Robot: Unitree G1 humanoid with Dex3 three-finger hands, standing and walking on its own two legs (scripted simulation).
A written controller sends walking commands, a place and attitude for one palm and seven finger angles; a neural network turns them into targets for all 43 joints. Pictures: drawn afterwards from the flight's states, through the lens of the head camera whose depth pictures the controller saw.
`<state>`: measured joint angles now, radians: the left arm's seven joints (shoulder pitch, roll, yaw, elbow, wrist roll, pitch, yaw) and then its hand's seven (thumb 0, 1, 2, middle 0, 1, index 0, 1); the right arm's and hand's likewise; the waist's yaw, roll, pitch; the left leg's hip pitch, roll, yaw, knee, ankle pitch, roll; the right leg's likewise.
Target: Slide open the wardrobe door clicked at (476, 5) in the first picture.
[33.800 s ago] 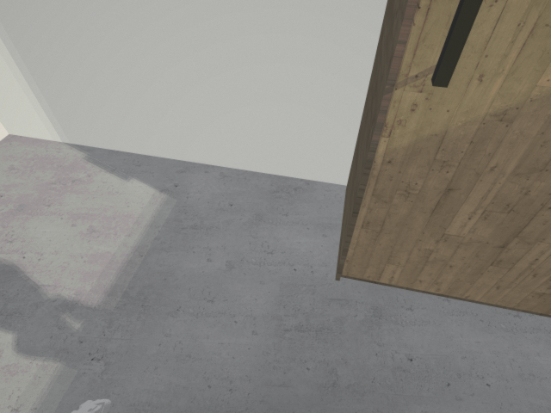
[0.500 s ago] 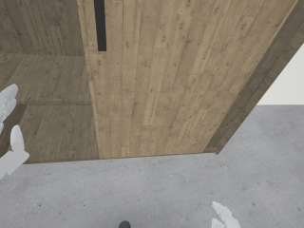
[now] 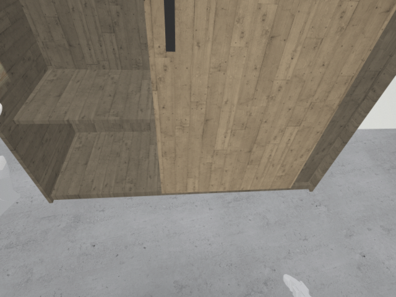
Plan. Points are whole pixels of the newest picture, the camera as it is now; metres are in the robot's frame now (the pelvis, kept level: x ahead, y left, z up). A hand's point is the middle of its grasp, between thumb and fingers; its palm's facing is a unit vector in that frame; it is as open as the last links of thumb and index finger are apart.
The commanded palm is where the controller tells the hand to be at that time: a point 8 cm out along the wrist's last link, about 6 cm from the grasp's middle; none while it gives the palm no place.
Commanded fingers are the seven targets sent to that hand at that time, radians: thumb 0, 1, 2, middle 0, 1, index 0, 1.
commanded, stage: stop stepping back and stand still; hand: left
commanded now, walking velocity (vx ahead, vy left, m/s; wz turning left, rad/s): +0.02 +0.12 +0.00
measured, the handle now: (169, 1) +0.77 +0.14 +0.28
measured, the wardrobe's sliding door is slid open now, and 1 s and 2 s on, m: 0.61 0.61 0.61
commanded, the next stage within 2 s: let the arm hang, fingers relaxed in 1.52 s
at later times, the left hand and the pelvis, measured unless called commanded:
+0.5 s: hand (17, 175) +0.23 +0.29 +0.19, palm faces +0.42 -0.74 -0.53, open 7.4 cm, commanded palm +0.18 +0.32 +0.19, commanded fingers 0.00 0.90 0.90 -0.20 -0.30 -0.20 -0.30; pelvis +0.03 +0.02 +0.01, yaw -1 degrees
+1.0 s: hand (28, 165) +0.27 +0.30 +0.17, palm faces +0.39 -0.80 -0.46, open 7.4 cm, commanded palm +0.21 +0.34 +0.19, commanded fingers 0.00 0.90 0.90 -0.20 -0.30 -0.20 -0.30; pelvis +0.06 +0.04 +0.02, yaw -2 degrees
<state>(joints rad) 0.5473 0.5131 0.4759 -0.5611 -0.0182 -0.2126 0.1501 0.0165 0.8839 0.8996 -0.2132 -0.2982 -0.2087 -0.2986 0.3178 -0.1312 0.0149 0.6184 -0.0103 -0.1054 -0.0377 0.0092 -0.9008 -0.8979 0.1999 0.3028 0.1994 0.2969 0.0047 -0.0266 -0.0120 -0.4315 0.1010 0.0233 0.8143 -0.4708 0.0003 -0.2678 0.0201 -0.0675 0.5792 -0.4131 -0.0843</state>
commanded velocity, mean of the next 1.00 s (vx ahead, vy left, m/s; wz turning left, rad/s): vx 0.00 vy -0.03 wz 0.00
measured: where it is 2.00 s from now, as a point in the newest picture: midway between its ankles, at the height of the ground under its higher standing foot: outside the picture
